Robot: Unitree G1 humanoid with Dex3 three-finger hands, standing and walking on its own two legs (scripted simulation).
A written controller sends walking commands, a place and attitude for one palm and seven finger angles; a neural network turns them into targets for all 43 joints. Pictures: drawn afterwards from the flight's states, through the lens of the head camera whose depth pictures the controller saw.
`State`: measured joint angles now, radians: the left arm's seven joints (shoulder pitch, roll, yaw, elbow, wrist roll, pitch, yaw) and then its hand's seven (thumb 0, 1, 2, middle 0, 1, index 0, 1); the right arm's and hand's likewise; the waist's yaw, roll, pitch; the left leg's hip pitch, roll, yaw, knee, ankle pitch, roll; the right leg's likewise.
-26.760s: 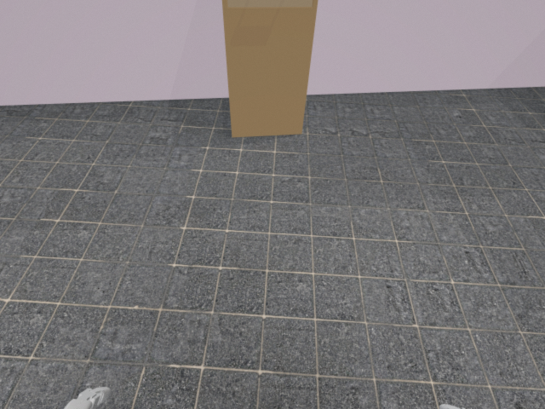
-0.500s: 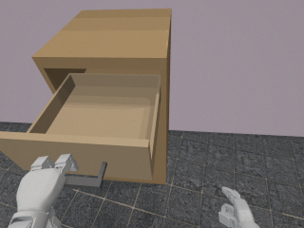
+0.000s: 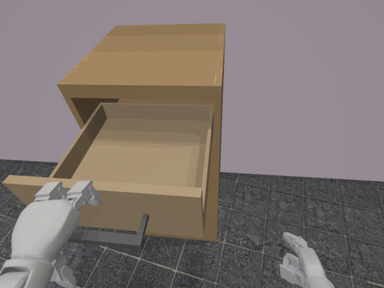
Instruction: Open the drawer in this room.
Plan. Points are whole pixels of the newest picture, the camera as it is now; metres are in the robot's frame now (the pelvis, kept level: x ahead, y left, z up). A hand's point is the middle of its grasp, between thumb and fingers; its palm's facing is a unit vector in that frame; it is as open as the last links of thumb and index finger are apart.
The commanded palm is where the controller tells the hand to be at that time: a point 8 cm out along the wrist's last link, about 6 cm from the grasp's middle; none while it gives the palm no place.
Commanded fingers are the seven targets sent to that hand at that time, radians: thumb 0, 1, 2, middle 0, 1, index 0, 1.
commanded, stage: lift the hand off the handle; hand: left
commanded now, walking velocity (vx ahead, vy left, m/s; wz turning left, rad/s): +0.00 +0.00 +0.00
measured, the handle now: (103, 227) +0.20 +0.22 +0.04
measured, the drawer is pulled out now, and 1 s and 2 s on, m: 0.29 0.29 0.29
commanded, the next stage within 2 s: draw the hand back to the body in 0.58 s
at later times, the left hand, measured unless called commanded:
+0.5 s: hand (67, 185) +0.20 +0.23 +0.19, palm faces +0.25 -0.10 -0.96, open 13.8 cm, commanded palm +0.14 +0.23 +0.24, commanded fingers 0.00 -0.50 0.30 -0.30 -1.20 -0.30 -1.20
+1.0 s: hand (51, 208) +0.17 +0.24 +0.18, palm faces +0.12 -0.06 -0.99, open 13.9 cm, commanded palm +0.13 +0.24 +0.24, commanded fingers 0.00 -0.50 0.30 -0.30 -1.20 -0.30 -1.20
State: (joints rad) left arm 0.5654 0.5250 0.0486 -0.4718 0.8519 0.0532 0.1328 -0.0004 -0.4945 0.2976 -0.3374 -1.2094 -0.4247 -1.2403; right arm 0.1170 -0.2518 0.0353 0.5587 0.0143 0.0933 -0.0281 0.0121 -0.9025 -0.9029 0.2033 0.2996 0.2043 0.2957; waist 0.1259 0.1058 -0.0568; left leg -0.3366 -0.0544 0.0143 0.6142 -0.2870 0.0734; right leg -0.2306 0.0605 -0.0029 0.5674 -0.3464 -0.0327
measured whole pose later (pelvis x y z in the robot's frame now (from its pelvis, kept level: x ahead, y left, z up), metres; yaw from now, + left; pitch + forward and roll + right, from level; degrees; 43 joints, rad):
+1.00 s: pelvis -0.01 -0.02 +0.01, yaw +1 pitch -3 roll -1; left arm 0.45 0.65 0.22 -0.57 0.69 0.11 -0.09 0.00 -0.50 0.30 -0.32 -1.20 -0.32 -1.20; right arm 0.10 -0.27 0.06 0.56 0.05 0.08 -0.01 0.01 -0.90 -0.90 0.20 0.30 0.20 0.30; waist 0.11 0.12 -0.02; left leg -0.24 -0.04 -0.02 0.52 -0.23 0.04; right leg -0.12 0.08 -0.03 0.46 -0.28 -0.06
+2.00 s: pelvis +0.02 -0.02 +0.01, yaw +1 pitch -2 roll -1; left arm 0.53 0.37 0.35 -0.59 -0.10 -0.14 0.09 0.00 0.45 0.71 -0.25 -0.59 -0.25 -0.59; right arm 0.19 -0.22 0.02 0.61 0.03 -0.08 -0.05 0.01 -0.90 -0.90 0.20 0.30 0.20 0.30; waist 0.06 0.06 -0.02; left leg -0.18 -0.05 -0.01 0.47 -0.25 0.05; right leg -0.07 0.06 -0.01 0.40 -0.30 -0.05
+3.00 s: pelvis -0.05 +0.00 +0.00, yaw -2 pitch +0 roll -1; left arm 0.57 0.47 0.52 -0.71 -0.07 -0.22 0.11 0.01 0.88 0.90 -0.22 -0.30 -0.22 -0.30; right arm 0.19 -0.20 0.01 0.53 0.02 -0.08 -0.03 0.01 -0.90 -0.90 0.20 0.30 0.20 0.30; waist 0.02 0.00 0.03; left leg -0.39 -0.04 0.05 0.54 -0.17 0.07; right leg -0.33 0.03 -0.02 0.60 -0.32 -0.01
